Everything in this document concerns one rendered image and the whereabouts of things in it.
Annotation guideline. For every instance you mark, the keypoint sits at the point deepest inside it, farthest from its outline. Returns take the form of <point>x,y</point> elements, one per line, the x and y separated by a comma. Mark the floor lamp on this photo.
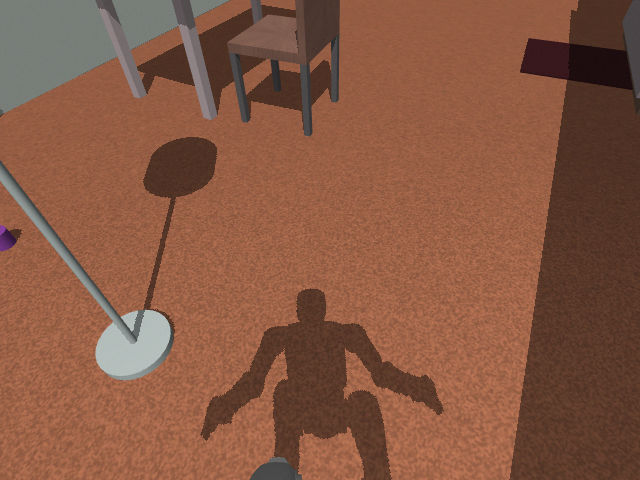
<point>132,346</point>

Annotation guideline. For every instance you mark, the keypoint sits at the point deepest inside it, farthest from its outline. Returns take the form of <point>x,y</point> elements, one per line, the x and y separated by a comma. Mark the chair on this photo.
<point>295,40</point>

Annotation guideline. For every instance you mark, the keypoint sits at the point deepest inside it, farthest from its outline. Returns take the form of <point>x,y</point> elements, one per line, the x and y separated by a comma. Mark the tin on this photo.
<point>7,240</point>

